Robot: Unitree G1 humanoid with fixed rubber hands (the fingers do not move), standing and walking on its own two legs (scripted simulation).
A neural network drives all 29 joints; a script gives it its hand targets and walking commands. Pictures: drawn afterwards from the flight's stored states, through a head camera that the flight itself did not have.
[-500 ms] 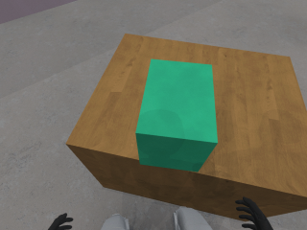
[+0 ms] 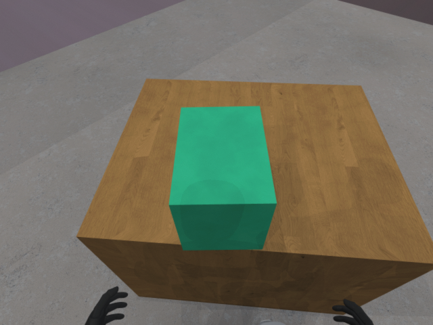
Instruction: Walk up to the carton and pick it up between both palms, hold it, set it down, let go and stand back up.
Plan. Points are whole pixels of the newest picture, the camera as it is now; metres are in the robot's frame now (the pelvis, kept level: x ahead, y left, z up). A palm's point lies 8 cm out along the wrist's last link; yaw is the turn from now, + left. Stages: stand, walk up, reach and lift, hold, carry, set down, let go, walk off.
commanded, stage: walk up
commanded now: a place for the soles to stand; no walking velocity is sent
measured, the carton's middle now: (221, 178) +0.44 +0.02 -0.03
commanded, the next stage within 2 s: none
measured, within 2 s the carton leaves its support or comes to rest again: neither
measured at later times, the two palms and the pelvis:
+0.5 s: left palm out of the picture +0.10 +0.26 -0.08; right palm out of the picture +0.05 -0.27 -0.10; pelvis -0.02 +0.01 +0.01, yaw -5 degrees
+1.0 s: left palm out of the picture +0.15 +0.25 -0.08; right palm out of the picture +0.04 -0.28 -0.10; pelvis -0.01 +0.01 +0.00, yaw -8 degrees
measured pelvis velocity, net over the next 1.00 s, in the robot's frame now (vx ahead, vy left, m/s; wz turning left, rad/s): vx -0.01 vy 0.01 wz -0.15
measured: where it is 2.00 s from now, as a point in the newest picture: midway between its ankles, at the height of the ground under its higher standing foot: outside the picture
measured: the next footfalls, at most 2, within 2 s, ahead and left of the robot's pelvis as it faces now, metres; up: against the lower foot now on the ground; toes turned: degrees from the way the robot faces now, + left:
none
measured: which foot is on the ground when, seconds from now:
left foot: down 0.00-1.00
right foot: down 0.00-1.00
